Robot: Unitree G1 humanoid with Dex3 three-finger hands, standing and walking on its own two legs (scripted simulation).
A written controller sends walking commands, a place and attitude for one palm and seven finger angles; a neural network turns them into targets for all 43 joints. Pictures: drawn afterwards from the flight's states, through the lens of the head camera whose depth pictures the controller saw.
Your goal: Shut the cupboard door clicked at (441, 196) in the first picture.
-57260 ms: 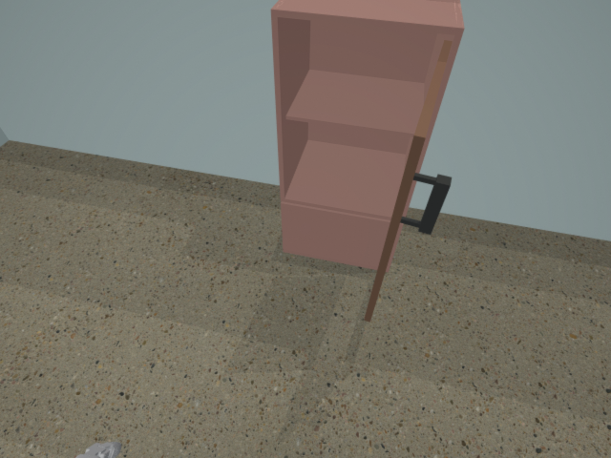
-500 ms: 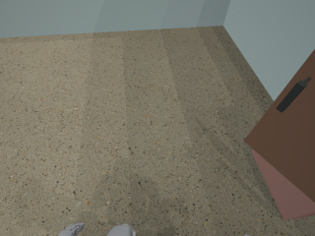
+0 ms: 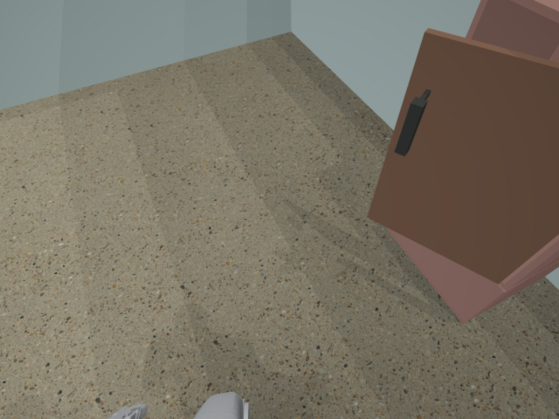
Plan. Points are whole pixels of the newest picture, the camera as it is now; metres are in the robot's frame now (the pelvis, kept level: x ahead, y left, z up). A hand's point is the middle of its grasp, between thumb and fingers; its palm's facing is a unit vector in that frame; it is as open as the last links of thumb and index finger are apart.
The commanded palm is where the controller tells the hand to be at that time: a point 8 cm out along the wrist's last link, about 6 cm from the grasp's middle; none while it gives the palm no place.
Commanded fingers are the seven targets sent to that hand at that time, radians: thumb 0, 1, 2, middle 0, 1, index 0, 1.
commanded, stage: turn to face it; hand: left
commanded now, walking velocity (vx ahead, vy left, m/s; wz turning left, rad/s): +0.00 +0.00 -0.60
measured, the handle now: (413, 122) +0.68 -0.25 -0.01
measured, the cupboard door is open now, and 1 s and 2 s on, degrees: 29 29 29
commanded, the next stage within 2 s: take the last steps up to it in 0.84 s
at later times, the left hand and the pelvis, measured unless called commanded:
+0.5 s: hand (185, 381) +0.19 +0.18 -0.15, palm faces -0.29 -0.93 -0.24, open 7.4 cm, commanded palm none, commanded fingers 0.00 0.90 0.90 -0.20 -0.30 -0.20 -0.30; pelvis +0.02 +0.00 +0.00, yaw -18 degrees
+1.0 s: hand (210, 377) +0.20 +0.14 -0.17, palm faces -0.44 -0.88 -0.18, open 7.4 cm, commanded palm none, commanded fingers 0.00 0.90 0.90 -0.20 -0.30 -0.20 -0.30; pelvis +0.04 +0.00 +0.01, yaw -29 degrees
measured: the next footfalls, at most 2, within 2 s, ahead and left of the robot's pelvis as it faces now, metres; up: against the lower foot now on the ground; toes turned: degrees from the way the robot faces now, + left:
left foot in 0.20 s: +0.08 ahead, +0.14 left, +0.00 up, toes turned -4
right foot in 0.54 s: +0.01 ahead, -0.13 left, +0.00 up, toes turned -23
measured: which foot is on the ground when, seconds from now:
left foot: up 0.00-0.18, down 0.20-0.54, up 0.56-0.86, down 0.88-1.00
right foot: down 0.00-0.20, up 0.22-0.52, down 0.54-0.88, up 0.90-1.00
